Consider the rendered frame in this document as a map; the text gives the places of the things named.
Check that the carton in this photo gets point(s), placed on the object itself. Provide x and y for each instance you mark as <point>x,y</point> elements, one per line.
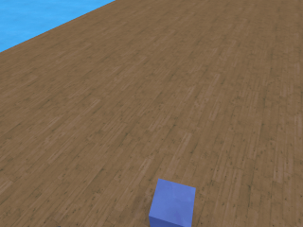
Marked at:
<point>172,205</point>

